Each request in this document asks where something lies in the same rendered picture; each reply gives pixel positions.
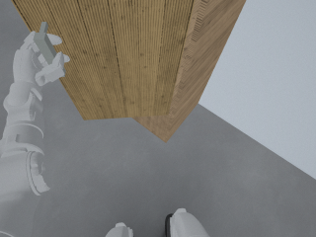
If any left robot forearm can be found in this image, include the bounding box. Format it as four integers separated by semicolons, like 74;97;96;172
0;81;45;158

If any left robot hand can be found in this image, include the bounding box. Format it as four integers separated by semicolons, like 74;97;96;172
13;31;70;91

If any handle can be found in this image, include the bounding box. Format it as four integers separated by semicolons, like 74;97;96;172
33;22;66;77

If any cupboard door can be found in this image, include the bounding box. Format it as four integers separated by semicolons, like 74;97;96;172
11;0;196;120

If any right robot shin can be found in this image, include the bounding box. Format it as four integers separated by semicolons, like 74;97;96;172
170;208;187;237

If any left robot upper arm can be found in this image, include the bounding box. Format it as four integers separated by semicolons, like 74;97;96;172
0;151;53;237

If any right robot thigh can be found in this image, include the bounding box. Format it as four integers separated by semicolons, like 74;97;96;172
170;212;209;237

